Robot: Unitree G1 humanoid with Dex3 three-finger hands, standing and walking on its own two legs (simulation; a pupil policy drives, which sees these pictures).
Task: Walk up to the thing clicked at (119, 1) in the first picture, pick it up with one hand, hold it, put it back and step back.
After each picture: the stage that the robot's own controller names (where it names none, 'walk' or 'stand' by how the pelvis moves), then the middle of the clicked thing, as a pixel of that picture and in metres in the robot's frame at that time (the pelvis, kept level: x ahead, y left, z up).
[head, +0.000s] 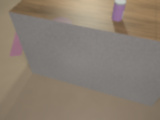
stand; (118, 10) +0.90 -0.19 -0.03
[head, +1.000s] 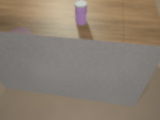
walk; (81, 13) +0.80 +0.08 -0.01
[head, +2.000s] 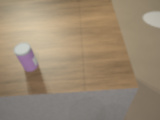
stand; (26, 57) +0.48 +0.28 -0.02
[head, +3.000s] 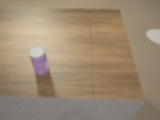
stand; (39, 60) +0.49 +0.22 -0.03
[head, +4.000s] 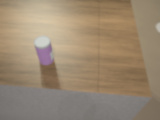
stand; (44, 50) +0.51 +0.20 -0.03
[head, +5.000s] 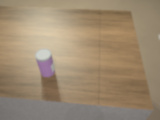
stand; (45, 63) +0.48 +0.20 -0.03
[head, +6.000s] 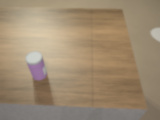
stand; (36, 66) +0.46 +0.23 -0.04
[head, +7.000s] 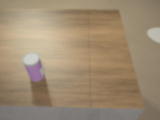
stand; (34, 67) +0.45 +0.23 -0.04
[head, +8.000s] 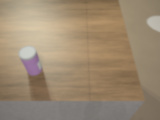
rise first; (31, 61) +0.45 +0.25 -0.03
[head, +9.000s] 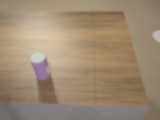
go down; (40, 66) +0.46 +0.24 -0.03
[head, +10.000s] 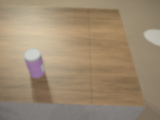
go down; (34, 63) +0.46 +0.22 -0.02
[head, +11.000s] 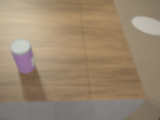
go down; (23, 56) +0.44 +0.22 +0.01
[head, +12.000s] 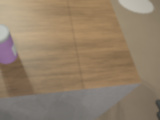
close in; (2, 45) +0.45 +0.23 +0.04
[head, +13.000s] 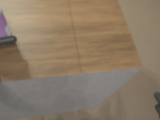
close; out of the picture +0.49 +0.23 +0.07
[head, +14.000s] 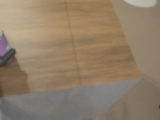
lift; out of the picture +0.44 +0.24 +0.06
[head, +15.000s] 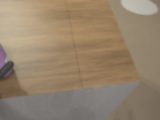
lift; out of the picture +0.40 +0.26 +0.06
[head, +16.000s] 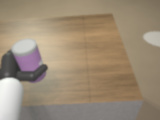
lift; (30, 61) +0.34 +0.17 +0.17
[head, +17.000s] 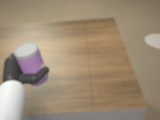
hold; (32, 64) +0.33 +0.17 +0.16
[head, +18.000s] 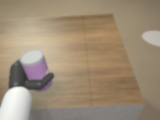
hold; (37, 71) +0.33 +0.16 +0.13
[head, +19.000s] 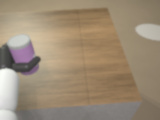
crouch; (24, 55) +0.39 +0.20 +0.12
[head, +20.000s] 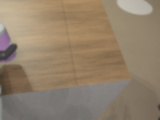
lower; (0, 43) +0.46 +0.24 +0.06
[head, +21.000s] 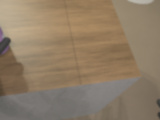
lower; out of the picture +0.47 +0.25 +0.05
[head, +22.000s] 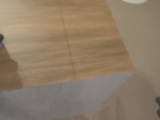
lower; out of the picture +0.49 +0.25 +0.06
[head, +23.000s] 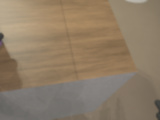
lower; out of the picture +0.49 +0.26 +0.06
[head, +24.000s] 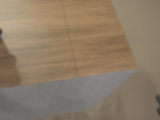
rest; out of the picture +0.50 +0.26 +0.07
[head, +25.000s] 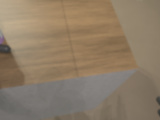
withdraw; out of the picture +0.50 +0.25 +0.07
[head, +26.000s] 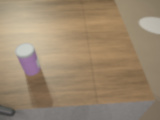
sink last; (28, 59) +0.45 +0.23 +0.02
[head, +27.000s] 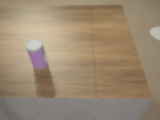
stand; (37, 54) +0.49 +0.25 +0.01
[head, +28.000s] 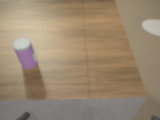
stand; (25, 53) +0.47 +0.26 +0.02
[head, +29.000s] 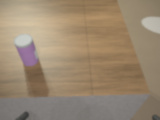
stand; (27, 50) +0.48 +0.25 +0.03
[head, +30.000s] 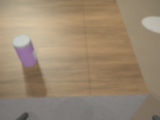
stand; (25, 51) +0.48 +0.25 +0.03
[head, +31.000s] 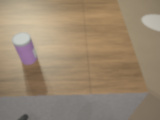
stand; (25, 49) +0.48 +0.25 +0.03
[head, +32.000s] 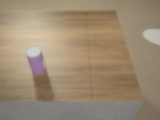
stand; (36, 60) +0.50 +0.24 -0.03
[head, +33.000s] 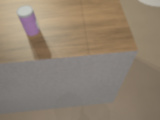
walk; (28, 21) +0.62 +0.26 +0.00
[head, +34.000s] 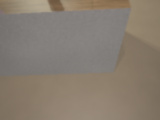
walk; out of the picture +0.96 +0.24 -0.01
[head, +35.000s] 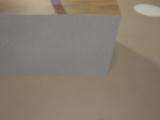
stand; out of the picture +1.11 +0.24 -0.03
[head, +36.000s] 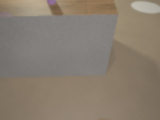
stand; out of the picture +1.09 +0.25 -0.04
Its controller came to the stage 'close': yes
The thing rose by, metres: 0.22
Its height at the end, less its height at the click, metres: +0.00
